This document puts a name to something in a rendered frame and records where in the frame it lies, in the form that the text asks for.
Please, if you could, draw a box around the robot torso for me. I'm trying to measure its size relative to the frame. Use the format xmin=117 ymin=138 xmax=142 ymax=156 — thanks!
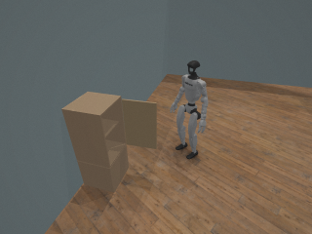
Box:
xmin=184 ymin=74 xmax=201 ymax=114

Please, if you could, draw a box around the right robot upper arm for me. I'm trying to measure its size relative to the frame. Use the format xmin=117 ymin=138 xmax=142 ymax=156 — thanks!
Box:
xmin=180 ymin=74 xmax=188 ymax=93

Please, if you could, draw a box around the robot right hand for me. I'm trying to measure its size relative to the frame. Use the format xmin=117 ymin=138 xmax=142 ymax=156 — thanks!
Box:
xmin=170 ymin=102 xmax=177 ymax=113

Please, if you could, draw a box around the cupboard door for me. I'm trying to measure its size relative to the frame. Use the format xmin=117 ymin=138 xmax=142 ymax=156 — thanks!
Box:
xmin=122 ymin=98 xmax=157 ymax=149

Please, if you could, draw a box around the robot left forearm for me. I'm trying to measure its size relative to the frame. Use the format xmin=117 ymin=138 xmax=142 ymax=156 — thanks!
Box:
xmin=200 ymin=97 xmax=209 ymax=120

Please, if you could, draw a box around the left robot shin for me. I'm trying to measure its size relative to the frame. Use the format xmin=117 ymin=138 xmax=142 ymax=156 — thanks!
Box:
xmin=189 ymin=134 xmax=198 ymax=154

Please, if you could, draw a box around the robot left hand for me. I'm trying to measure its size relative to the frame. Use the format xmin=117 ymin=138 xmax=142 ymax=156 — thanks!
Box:
xmin=197 ymin=119 xmax=207 ymax=134

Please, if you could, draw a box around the left robot upper arm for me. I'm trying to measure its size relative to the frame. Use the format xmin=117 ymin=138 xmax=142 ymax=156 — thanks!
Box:
xmin=197 ymin=79 xmax=208 ymax=103

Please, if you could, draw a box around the robot right forearm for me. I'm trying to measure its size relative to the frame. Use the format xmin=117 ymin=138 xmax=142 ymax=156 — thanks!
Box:
xmin=175 ymin=90 xmax=184 ymax=103

